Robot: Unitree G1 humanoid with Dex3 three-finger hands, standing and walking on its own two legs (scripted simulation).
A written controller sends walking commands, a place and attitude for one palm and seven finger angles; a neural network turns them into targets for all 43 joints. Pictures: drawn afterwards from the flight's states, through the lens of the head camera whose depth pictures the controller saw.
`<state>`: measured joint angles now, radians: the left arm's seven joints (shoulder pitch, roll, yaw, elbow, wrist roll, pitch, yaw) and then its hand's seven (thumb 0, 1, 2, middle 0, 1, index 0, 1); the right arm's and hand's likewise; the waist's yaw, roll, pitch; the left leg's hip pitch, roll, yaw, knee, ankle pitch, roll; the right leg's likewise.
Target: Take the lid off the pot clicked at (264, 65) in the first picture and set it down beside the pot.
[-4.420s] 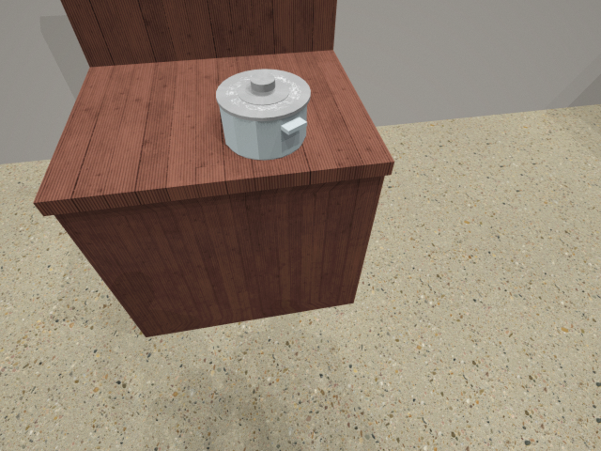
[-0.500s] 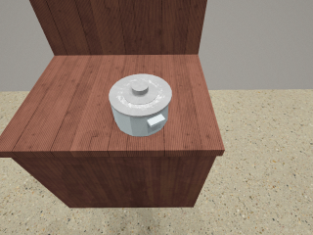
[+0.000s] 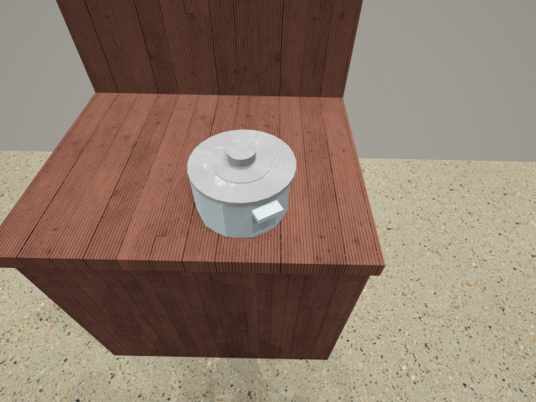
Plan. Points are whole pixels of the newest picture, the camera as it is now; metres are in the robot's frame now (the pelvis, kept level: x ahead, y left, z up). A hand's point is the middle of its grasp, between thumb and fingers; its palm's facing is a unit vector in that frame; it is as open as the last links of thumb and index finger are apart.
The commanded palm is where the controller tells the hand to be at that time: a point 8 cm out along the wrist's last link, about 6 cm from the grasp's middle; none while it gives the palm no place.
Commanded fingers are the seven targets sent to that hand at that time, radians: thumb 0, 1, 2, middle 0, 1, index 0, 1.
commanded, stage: lift the closed hand beside the body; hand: left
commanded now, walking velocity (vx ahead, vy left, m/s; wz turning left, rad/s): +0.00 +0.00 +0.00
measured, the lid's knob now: (241, 153) +0.52 +0.09 +0.08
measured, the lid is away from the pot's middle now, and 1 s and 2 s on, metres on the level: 0.01 0.01 0.01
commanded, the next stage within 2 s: raise the hand higher, near the body in 0.64 s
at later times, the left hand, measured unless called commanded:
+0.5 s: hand out of the picture +0.09 +0.20 -0.04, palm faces +0.23 -0.94 -0.24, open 3.8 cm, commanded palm +0.05 +0.25 -0.01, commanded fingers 0.00 0.90 0.90 -1.30 -1.50 -1.30 -1.50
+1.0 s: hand out of the picture +0.10 +0.24 +0.01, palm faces +0.25 -0.89 -0.38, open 3.1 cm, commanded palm +0.06 +0.28 +0.05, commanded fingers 0.00 0.90 0.90 -1.30 -1.50 -1.30 -1.50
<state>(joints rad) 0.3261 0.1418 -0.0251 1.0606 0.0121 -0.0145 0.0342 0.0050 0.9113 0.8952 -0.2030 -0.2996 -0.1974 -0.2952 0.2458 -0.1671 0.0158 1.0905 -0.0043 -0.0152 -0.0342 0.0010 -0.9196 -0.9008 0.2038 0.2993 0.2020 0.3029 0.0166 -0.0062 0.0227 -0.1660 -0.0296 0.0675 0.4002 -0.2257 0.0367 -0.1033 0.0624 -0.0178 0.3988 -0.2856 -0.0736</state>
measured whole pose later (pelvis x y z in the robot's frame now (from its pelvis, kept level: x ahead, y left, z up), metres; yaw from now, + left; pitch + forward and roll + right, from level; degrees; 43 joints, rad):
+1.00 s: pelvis -0.02 +0.02 +0.00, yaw +2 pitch -3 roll +0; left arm 0.68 0.26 0.11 -0.14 -0.02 -0.09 0.07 0.01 0.90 0.90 -1.29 -1.50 -1.29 -1.49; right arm 0.23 -0.22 0.01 0.62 0.02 -0.08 -0.05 0.01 -0.90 -0.90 0.21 0.30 0.20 0.30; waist 0.04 0.05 0.02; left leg -0.16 -0.05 0.04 0.41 -0.20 0.06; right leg -0.07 0.05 -0.05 0.39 -0.26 -0.05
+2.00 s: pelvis -0.04 +0.02 +0.00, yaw +2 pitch -1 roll -1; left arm 0.39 0.64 0.08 -0.28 0.73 0.07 -0.14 0.00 0.57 1.03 -1.18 -1.12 -1.18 -1.12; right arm 0.10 -0.30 0.01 0.55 0.05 0.14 -0.01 0.01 -0.91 -0.90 0.20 0.30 0.20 0.30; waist 0.06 0.15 -0.02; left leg -0.25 -0.05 0.04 0.47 -0.20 0.07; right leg -0.17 0.04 -0.06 0.45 -0.27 -0.04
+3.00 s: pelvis -0.06 +0.04 +0.00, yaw +4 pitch -2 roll -1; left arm -0.31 0.60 -0.12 0.00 0.80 0.13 -0.33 0.00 -0.29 1.46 -0.87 -0.08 -0.86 -0.08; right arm 0.11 -0.29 0.03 0.58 0.07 0.13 0.04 0.01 -0.91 -0.90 0.20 0.30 0.20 0.30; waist 0.06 0.13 0.03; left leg -0.25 -0.10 0.02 0.41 -0.13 0.10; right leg -0.18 -0.01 -0.07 0.46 -0.24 -0.02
